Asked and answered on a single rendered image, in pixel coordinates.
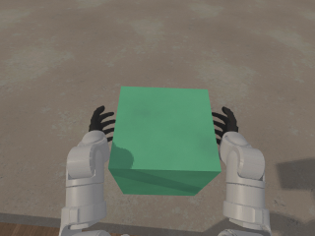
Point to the carton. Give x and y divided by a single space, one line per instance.
164 142

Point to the robot right hand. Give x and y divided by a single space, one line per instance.
230 123

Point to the robot right forearm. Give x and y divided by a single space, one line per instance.
244 202

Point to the robot left forearm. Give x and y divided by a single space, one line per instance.
85 204

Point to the robot left hand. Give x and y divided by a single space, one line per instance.
96 124

